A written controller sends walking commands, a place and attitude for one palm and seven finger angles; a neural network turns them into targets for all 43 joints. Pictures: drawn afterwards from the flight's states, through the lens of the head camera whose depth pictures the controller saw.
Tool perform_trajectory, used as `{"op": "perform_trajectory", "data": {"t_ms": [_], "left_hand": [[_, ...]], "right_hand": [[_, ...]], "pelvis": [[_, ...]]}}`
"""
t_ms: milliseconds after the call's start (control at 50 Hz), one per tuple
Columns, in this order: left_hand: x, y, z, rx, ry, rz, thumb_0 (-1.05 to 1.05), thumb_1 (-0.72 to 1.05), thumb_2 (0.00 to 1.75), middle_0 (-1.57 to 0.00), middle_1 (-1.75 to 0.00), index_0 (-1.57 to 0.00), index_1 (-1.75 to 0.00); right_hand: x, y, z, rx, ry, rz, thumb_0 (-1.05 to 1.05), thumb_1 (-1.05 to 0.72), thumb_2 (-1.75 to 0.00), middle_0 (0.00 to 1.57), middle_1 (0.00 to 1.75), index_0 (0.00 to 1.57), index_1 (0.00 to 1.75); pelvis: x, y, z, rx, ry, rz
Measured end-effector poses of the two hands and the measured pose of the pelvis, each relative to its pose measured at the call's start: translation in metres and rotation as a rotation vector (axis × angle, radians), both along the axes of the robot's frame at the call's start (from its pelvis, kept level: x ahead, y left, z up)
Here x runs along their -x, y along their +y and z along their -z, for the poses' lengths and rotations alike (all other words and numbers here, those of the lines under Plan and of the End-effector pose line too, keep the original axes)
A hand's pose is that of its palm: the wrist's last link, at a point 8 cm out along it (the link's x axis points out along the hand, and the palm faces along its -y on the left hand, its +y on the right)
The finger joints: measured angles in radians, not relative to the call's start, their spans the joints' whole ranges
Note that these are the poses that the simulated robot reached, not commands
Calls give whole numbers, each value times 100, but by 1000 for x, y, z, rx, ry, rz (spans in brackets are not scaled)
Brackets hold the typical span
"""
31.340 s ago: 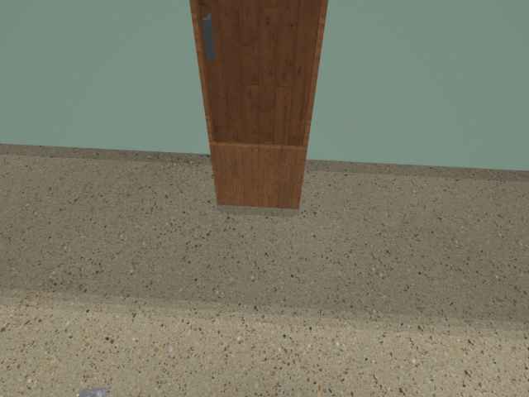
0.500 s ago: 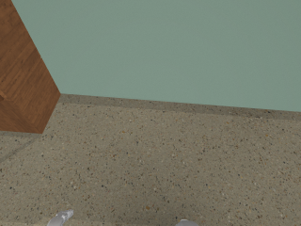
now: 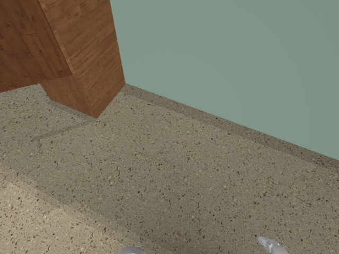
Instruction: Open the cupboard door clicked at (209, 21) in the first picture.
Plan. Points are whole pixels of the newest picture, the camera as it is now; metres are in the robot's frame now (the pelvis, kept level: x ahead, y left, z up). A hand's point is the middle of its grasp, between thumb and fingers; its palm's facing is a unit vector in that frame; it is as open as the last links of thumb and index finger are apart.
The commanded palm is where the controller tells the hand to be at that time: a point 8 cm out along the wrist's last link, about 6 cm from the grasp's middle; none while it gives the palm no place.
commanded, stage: turn to face it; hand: left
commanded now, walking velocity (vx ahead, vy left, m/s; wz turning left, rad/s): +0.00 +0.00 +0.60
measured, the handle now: out of the picture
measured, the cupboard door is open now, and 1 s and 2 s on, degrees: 48 48 48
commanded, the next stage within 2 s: take the last steps up to it in 0.70 s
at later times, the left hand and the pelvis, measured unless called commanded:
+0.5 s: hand out of the picture +0.09 +0.19 -0.14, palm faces +0.25 -0.92 -0.28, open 7.3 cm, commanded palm none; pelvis +0.03 -0.04 +0.01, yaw +16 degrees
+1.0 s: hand out of the picture -0.02 +0.19 -0.16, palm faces +0.50 -0.84 -0.20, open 7.4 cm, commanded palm none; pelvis +0.04 -0.01 +0.02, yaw +27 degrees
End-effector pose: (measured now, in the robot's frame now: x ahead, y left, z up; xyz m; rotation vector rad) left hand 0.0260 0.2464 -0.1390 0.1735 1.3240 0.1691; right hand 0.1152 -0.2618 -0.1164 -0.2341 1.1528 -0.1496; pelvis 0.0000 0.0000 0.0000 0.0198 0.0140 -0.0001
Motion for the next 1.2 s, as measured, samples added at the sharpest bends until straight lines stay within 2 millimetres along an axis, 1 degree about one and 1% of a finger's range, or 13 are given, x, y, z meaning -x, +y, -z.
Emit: {"op": "perform_trajectory", "data": {"t_ms": [80,200,320,440,540,640,720,800,880,940,1020,1120,1200], "left_hand": [[8,20,8,-12,31,-62,0,91,90,-21,-29,-21,-30],[-18,31,-12,-22,-81,-109,1,91,90,-20,-29,-20,-30],[-43,23,-27,-40,-171,-131,0,91,90,-20,-29,-20,-30],[-51,0,-31,-85,-220,-160,0,91,90,-20,-29,-20,-30],[-27,-24,-36,-86,-172,-219,0,91,90,-20,-29,-21,-30],[5,-42,-31,-46,-106,-303,0,90,90,-21,-29,-21,-30],[37,-48,-18,-9,-54,-373,0,90,90,-21,-29,-21,-30],[71,-43,4,30,9,-445,0,90,90,-21,-30,-21,-30],[89,-34,8,38,63,-488,0,90,90,-21,-29,-21,-30],[86,-26,0,35,43,-502,1,91,90,-20,-29,-20,-30],[68,-15,-15,17,-30,-509,1,91,90,-20,-29,-20,-30],[36,-8,-27,-24,-105,-497,0,91,90,-20,-29,-20,-30],[22,-9,-24,-70,-150,-517,0,91,90,-20,-29,-20,-30]], "right_hand": [[-24,15,-10,29,-60,-67,0,-91,-90,20,30,19,30],[-24,25,-19,39,-20,-118,0,-91,-90,21,30,20,30],[-16,20,-13,11,51,-141,0,-91,-90,21,30,20,30],[-18,-3,11,-26,105,-152,0,-90,-90,21,30,20,30],[-35,-14,16,-28,139,-188,1,-91,-90,21,30,20,30],[-60,-5,7,-23,143,-254,1,-91,-90,20,30,19,30],[-89,17,2,-10,113,-335,1,-91,-90,20,30,19,30],[-117,50,2,8,35,-414,1,-91,-90,20,30,19,30],[-128,75,-7,12,-21,-466,0,-91,-90,20,30,19,30],[-125,84,-12,5,-27,-485,0,-91,-90,20,30,20,30],[-114,86,-9,-17,15,-496,0,-91,-90,21,30,20,30],[-99,74,6,-43,104,-472,0,-91,-90,21,30,20,30],[-98,62,26,-48,183,-464,0,-91,-90,21,30,20,30]], "pelvis": [[-1,7,2,8,-5,-43],[-5,8,-13,38,-3,-110],[-11,-5,-17,49,6,-176],[-23,-32,-6,16,24,-242],[-29,-40,-11,9,3,-304],[-37,-41,-16,-12,-4,-363],[-39,-34,-14,-10,-7,-399],[-40,-19,-2,12,-11,-430],[-37,-12,-3,16,-20,-440],[-38,-8,-10,31,-21,-457],[-44,-5,-17,39,-20,-483],[-59,-6,-16,25,-19,-503],[-78,-7,-4,0,-22,-531]]}}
